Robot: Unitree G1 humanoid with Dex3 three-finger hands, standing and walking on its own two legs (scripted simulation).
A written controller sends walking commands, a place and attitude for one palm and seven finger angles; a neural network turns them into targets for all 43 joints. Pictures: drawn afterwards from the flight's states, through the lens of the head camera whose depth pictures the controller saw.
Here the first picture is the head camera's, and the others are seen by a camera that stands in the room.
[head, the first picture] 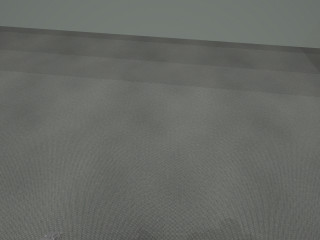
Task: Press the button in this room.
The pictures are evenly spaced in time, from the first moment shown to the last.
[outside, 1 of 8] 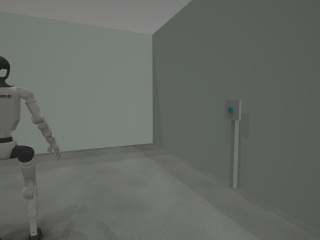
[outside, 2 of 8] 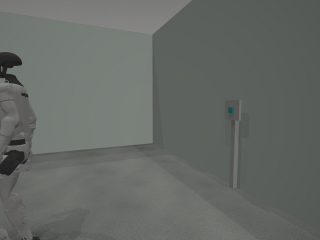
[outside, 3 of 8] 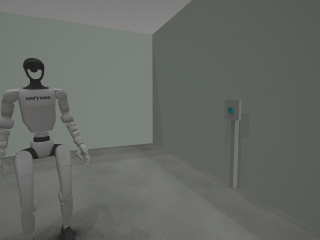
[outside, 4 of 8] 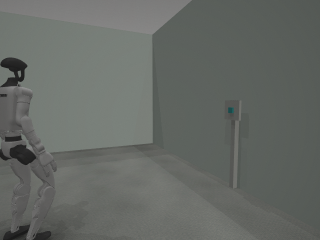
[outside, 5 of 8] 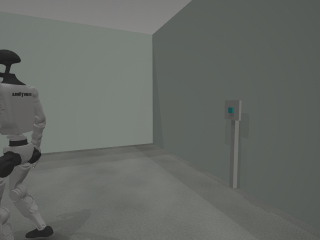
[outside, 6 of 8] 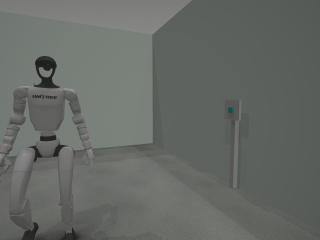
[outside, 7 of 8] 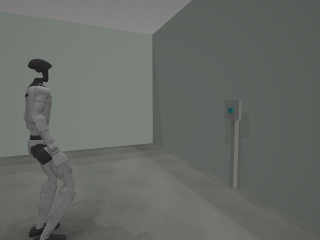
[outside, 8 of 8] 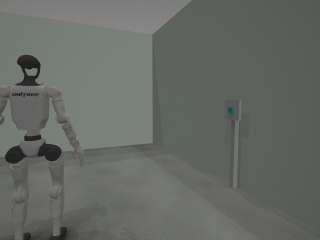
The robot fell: no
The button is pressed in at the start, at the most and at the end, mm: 0 0 0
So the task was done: no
